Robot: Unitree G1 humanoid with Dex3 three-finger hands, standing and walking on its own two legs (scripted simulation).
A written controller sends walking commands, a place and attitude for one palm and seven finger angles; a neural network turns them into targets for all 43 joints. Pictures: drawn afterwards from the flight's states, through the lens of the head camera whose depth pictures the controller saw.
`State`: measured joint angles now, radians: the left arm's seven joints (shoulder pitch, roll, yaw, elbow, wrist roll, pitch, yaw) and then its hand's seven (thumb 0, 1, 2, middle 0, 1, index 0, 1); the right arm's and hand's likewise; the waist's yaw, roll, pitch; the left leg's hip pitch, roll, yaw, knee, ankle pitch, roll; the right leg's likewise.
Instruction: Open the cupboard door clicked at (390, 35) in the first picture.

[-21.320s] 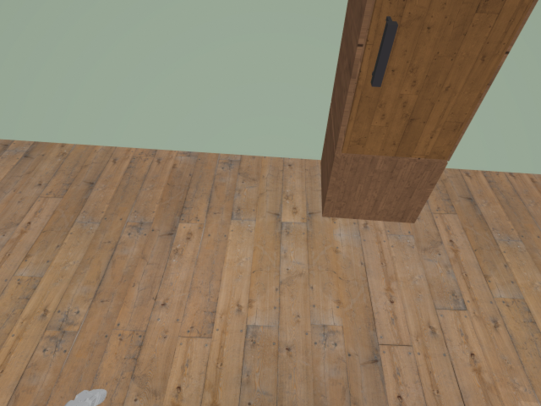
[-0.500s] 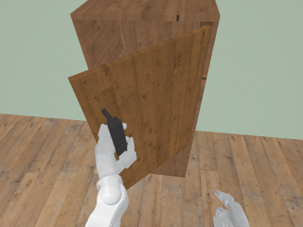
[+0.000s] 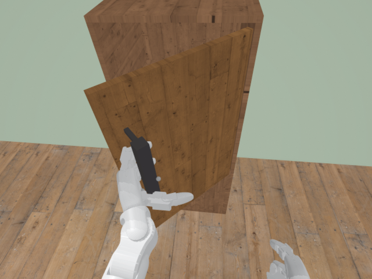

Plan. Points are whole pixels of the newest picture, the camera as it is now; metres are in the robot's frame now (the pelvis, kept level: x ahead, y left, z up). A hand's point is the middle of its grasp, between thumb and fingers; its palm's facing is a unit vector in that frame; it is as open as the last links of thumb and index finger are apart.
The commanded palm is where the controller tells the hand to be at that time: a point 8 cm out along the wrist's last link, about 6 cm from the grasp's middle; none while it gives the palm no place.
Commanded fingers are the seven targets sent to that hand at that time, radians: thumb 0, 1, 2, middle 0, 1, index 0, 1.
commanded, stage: open thumb and fingers to let go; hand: left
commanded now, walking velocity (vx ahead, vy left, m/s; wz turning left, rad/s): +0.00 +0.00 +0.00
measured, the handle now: (141, 163) +0.34 +0.12 +0.08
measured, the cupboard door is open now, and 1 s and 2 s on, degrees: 45 45 45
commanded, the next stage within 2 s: slide the hand sideways off the handle in 0.20 s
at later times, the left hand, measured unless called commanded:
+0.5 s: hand (148, 190) +0.28 +0.09 +0.08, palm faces -0.14 -0.99 -0.07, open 16.1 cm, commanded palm +0.26 +0.13 +0.08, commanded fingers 0.00 -0.50 0.30 -0.15 -0.30 -0.15 -0.30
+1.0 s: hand (130, 207) +0.24 +0.12 +0.08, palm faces -0.07 -1.00 -0.03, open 16.3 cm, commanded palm +0.21 +0.18 +0.08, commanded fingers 0.00 -0.50 0.30 -0.15 -0.30 -0.15 -0.30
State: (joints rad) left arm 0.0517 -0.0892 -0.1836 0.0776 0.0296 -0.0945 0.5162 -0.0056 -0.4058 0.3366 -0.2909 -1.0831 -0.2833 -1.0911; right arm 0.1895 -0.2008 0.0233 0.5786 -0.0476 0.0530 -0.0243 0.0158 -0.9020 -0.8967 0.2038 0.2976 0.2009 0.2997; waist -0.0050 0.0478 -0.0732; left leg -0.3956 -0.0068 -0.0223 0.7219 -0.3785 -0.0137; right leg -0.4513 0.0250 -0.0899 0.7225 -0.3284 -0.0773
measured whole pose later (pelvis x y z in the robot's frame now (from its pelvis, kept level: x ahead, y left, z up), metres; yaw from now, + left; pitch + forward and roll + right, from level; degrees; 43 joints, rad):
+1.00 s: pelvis +0.01 +0.03 -0.01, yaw -1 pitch +5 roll +0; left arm 0.38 0.12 -0.12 -0.25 -0.10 -0.13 -0.01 -0.02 -0.50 0.30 -0.15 -0.30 -0.15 -0.30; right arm 0.26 -0.22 0.06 0.46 0.01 -0.09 -0.02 0.02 -0.90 -0.90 0.21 0.30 0.20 0.30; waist 0.01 0.04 -0.08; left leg -0.46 -0.02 0.00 0.83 -0.45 0.02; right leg -0.52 0.01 -0.06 0.81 -0.38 -0.04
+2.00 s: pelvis +0.02 +0.03 -0.01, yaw +0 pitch +4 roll -2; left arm 0.55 0.26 0.14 -0.40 -0.28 -0.08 -0.23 -0.02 -0.49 0.30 -0.16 -0.30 -0.15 -0.30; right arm 0.28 -0.24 0.06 0.48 0.05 -0.19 -0.06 0.02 -0.90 -0.90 0.21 0.30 0.20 0.30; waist 0.02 0.07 -0.11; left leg -0.46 -0.01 -0.02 0.86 -0.47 0.03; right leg -0.49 0.02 -0.09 0.80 -0.39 -0.03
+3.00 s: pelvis +0.03 +0.03 +0.03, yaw -2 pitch -5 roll -1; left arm 0.46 0.32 0.33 -0.37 -0.06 -0.08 0.12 0.01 0.84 0.87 -0.21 -0.30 -0.20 -0.30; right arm 0.19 -0.23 0.03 0.64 0.00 -0.10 -0.06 0.02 -0.90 -0.90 0.21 0.30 0.20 0.30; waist 0.07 0.07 0.02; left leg -0.05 -0.02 0.01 0.41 -0.28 0.03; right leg -0.11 0.03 -0.04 0.39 -0.21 -0.03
